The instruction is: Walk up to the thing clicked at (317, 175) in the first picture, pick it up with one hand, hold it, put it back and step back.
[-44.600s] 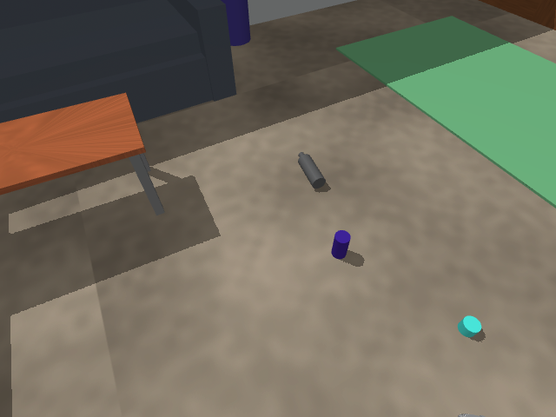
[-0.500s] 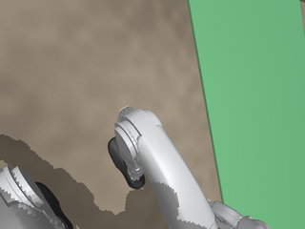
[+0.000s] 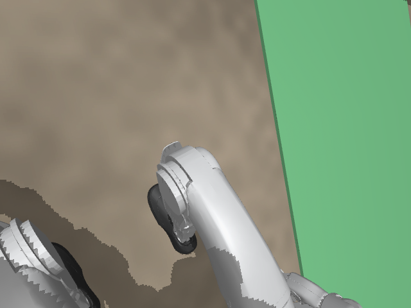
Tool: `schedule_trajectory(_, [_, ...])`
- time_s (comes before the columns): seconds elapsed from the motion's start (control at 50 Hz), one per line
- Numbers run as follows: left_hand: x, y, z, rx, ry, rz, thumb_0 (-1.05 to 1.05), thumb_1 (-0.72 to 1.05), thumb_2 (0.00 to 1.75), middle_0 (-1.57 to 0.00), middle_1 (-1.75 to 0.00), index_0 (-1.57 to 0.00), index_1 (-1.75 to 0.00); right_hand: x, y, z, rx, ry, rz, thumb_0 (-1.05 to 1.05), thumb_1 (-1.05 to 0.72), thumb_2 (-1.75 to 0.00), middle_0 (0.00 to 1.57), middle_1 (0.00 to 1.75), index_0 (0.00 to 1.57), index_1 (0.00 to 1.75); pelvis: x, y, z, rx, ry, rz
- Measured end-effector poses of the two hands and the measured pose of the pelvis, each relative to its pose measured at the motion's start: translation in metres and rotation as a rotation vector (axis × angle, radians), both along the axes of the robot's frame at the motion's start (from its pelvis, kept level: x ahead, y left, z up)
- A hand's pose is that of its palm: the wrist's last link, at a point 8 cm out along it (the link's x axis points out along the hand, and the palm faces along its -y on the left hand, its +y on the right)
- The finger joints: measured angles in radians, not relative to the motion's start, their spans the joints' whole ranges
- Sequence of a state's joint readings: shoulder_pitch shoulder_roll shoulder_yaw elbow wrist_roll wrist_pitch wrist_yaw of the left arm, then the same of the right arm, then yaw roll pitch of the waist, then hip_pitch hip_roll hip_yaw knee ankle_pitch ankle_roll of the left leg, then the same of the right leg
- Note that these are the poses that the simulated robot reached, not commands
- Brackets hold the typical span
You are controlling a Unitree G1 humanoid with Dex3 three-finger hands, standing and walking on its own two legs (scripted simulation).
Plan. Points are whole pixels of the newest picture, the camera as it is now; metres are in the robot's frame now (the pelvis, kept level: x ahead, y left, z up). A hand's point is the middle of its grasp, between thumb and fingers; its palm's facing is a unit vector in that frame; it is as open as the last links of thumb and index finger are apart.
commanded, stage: withdraw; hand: left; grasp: from above
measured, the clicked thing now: out of the picture +0.46 +0.36 -0.30
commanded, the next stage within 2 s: home in 0.60 s
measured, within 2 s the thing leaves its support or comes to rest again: neither
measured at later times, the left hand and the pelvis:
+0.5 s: hand out of the picture +0.43 +0.33 -0.09, palm faces -0.36 -0.29 -0.89, open 14.0 cm; pelvis +0.00 -0.01 +0.03, yaw +7 degrees
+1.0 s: hand out of the picture +0.43 +0.34 -0.16, palm faces -0.37 -0.19 -0.91, open 11.6 cm; pelvis +0.01 +0.00 +0.00, yaw +7 degrees
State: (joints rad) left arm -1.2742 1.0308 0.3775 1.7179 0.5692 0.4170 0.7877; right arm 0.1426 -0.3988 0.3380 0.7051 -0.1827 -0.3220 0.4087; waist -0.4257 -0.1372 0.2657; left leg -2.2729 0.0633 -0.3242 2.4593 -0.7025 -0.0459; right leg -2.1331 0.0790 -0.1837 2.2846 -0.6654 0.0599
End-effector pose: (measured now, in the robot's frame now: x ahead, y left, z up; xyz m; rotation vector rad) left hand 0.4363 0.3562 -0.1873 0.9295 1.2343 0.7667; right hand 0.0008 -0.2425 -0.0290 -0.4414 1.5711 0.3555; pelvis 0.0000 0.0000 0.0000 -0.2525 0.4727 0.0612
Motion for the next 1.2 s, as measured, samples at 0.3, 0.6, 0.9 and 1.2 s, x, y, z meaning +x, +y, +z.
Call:
schedule_trajectory(0.3, [0.014, 0.025, 0.135, 0.107, -0.024, -0.344, 0.00, -0.47, 0.96, -0.08, -0.98, -0.10, -0.96, 0.058, -0.012, -0.025, 0.012, -0.222, -0.113, 0.01, -0.91, -0.89, 0.20, 0.30, 0.20, 0.30, 0.008, 0.001, 0.019, 0.043, 0.104, 0.026])
schedule_trajectory(0.6, [-0.002, -0.028, 0.142, 0.018, 0.143, -0.799, 0.00, -0.48, 0.97, -0.10, -0.97, -0.11, -0.97, 0.076, -0.024, -0.042, -0.023, -0.324, -0.108, 0.01, -0.90, -0.89, 0.20, 0.30, 0.20, 0.30, -0.009, -0.011, 0.024, 0.122, 0.052, 0.069])
schedule_trajectory(0.9, [0.002, -0.013, 0.063, -0.013, 0.047, -1.094, 0.00, -0.23, 0.98, -0.21, -0.79, -0.21, -0.80, 0.057, -0.025, -0.056, -0.200, -0.165, -0.109, 0.01, -0.90, -0.89, 0.20, 0.30, 0.20, 0.30, 0.002, -0.003, -0.006, 0.091, 0.082, 0.065])
schedule_trajectory(1.2, [-0.060, 0.000, 0.184, -0.101, -0.099, -0.968, 0.00, 0.36, 0.90, -0.22, -0.48, -0.22, -0.49, 0.162, -0.004, -0.018, -0.123, -0.399, -0.136, 0.01, -0.90, -0.89, 0.20, 0.30, 0.20, 0.30, 0.009, 0.002, 0.057, 0.103, 0.139, 0.091])
